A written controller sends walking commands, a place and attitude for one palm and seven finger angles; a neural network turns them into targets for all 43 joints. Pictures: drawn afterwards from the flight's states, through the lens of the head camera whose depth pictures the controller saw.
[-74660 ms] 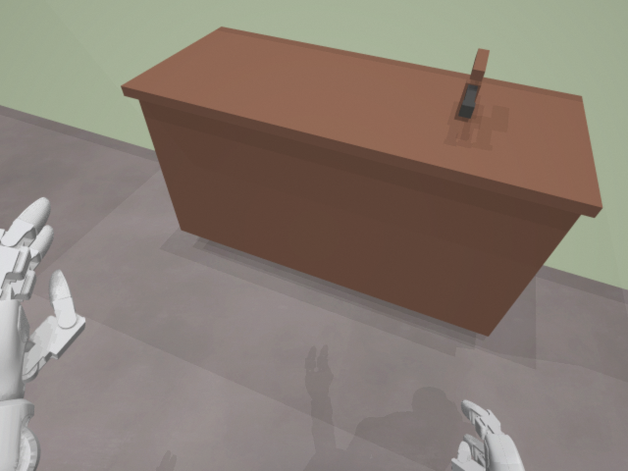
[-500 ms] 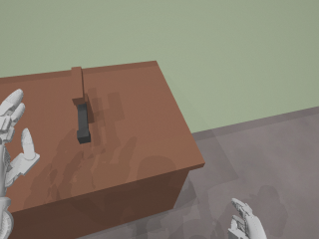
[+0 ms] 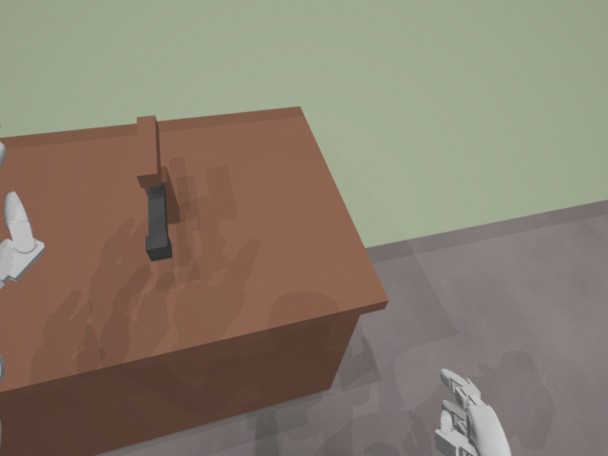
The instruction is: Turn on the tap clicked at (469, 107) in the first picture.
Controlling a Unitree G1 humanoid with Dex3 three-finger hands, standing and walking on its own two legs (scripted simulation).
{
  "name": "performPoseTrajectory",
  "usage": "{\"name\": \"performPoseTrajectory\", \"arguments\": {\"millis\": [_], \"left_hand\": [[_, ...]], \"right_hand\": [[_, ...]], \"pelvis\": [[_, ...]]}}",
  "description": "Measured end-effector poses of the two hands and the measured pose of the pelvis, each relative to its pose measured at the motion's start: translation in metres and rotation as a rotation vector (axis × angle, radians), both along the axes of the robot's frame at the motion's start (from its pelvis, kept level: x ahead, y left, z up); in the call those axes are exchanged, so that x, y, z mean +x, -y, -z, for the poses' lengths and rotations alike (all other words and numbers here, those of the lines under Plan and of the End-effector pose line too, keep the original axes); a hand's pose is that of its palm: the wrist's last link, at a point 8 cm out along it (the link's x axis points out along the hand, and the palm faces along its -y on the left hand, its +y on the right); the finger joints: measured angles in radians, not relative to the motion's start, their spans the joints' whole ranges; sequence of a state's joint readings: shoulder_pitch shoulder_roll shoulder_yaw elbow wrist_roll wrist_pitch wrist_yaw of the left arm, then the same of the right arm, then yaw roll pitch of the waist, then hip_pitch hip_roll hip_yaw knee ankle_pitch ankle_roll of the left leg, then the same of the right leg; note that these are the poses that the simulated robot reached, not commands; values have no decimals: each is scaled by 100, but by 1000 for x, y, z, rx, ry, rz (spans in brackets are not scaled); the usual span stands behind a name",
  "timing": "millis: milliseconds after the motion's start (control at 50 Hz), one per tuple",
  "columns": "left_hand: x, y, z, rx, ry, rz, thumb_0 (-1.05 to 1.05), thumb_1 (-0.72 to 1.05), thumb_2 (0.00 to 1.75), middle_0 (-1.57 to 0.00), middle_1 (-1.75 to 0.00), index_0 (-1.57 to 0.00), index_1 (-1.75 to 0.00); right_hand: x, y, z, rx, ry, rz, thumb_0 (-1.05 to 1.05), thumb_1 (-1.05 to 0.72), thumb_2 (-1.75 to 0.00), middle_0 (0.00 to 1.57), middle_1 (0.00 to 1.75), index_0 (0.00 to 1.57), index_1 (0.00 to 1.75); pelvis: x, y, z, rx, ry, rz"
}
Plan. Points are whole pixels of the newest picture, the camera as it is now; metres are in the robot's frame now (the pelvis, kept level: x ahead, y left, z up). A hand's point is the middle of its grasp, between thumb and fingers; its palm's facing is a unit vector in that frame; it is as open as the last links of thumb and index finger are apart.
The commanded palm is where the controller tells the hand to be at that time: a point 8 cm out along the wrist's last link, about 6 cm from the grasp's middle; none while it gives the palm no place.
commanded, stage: come to a stop and stand still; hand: left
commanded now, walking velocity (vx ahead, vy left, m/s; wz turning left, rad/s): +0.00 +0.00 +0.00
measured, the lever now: (159, 246) +0.35 +0.25 +0.05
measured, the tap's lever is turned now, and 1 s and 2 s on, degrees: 0 0 0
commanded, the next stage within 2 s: look again from close up in 0.64 s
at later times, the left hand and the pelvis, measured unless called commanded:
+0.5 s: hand (80, 271) +0.24 +0.25 +0.17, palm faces +0.38 -0.87 -0.33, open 7.4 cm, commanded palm +0.17 +0.29 +0.18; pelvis +0.02 +0.01 +0.00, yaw +0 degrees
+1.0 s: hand (70, 277) +0.23 +0.26 +0.16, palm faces +0.38 -0.86 -0.34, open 7.4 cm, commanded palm +0.17 +0.29 +0.18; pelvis +0.02 +0.01 +0.00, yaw +1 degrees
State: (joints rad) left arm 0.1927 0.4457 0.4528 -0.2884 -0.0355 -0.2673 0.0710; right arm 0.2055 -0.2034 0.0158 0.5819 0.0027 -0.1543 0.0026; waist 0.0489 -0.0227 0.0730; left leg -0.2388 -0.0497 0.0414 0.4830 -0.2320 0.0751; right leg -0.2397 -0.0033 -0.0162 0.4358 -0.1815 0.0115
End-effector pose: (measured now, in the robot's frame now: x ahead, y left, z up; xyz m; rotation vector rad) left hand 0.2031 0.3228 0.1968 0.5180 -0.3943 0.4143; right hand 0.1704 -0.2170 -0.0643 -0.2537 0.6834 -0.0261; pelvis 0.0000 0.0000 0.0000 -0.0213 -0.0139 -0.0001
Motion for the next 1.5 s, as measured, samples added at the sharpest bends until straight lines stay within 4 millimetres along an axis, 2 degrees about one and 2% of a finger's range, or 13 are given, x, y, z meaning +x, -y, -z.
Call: {"name": "performPoseTrajectory", "arguments": {"millis": [100,140,200,300,400,480,600,760,940,1120,1240,1360,1500], "left_hand": [[-10,35,17,-47,-80,112,1,90,89,-20,-30,-20,-30],[-15,42,25,-57,-115,143,1,89,89,-20,-30,-20,-30],[-19,36,30,-57,-128,127,1,89,89,-21,-30,-21,-30],[-18,19,25,-78,-61,48,1,89,89,-21,-31,-21,-30],[-12,26,18,-102,-8,60,1,89,89,-21,-30,-20,-30],[-7,31,21,-101,-31,92,1,89,89,-21,-30,-20,-30],[-3,27,26,-93,-77,94,1,89,89,-21,-30,-21,-30],[-8,23,23,-90,-74,76,1,89,89,-21,-30,-21,-30],[-9,21,30,-113,-100,64,1,89,89,-21,-30,-20,-30],[-12,22,19,-72,-79,79,1,89,89,-21,-30,-20,-30],[-14,20,24,-84,-102,62,1,89,89,-21,-30,-20,-30],[-8,28,27,-107,-100,60,1,89,89,-21,-30,-20,-30],[-2,51,21,-87,-99,97,1,89,89,-21,-30,-20,-30]], "right_hand": [[-6,-2,2,45,30,48,1,-90,-90,20,30,20,30],[-10,-2,4,38,18,62,1,-90,-90,20,30,20,30],[-13,-1,5,14,-11,62,1,-90,-90,20,30,20,30],[-8,-1,4,-12,-27,34,1,-90,-90,20,30,20,30],[5,-2,-2,-17,2,20,1,-90,-90,20,30,20,30],[16,-4,-8,-15,30,26,1,-90,-90,20,30,20,30],[24,-6,-13,-18,42,34,1,-90,-90,20,30,20,30],[21,-8,-8,-23,6,29,1,-90,-90,20,30,20,30],[13,-11,-4,-22,-18,39,1,-90,-90,20,30,20,30],[10,-12,-3,-12,-17,46,1,-90,-90,20,30,20,30],[8,-10,-2,-8,-25,52,1,-90,-90,20,30,20,30],[8,-5,-1,0,-32,50,1,-90,-90,20,30,20,30],[9,10,-1,22,-30,58,1,-90,-90,20,30,20,30]], "pelvis": [[2,-6,1,5,4,16],[4,-6,1,5,5,13],[5,-4,1,3,6,3],[8,-3,1,0,9,-10],[12,-4,0,-3,8,-8],[15,-5,-1,-5,6,-3],[17,-6,-1,-7,4,-1],[18,-9,-2,-9,6,-7],[16,-11,-2,-10,9,-8],[14,-13,-2,-8,11,-11],[14,-11,-2,-6,10,-7],[12,-3,-2,2,11,0],[12,14,-2,0,4,4]]}}
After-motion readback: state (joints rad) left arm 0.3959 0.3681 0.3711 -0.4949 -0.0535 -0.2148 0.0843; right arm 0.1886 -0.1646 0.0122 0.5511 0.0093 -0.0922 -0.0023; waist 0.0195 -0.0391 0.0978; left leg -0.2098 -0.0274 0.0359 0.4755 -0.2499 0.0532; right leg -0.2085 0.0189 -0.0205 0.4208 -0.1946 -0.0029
